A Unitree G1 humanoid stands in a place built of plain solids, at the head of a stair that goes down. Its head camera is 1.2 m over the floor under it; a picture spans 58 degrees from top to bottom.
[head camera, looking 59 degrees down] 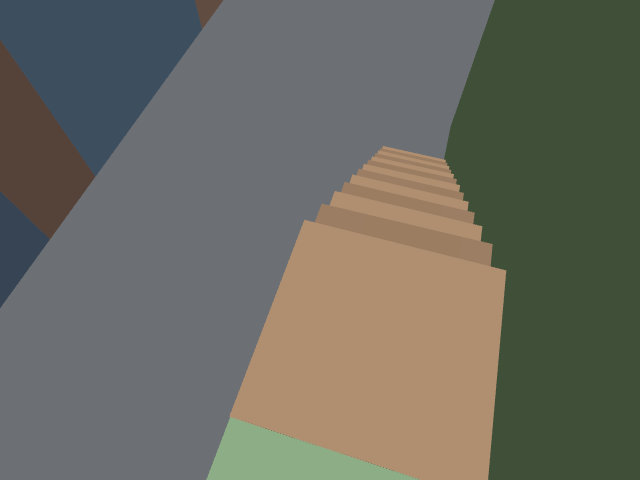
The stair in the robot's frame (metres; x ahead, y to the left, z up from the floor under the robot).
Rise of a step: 0.18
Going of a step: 0.21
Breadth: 0.76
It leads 17 degrees to the right of straight ahead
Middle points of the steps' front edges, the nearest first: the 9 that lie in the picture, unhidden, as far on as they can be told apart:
0.69 -0.31 0.00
0.89 -0.37 -0.18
1.09 -0.43 -0.36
1.28 -0.49 -0.54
1.48 -0.55 -0.72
1.67 -0.60 -0.90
1.87 -0.66 -1.08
2.07 -0.72 -1.26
2.27 -0.78 -1.44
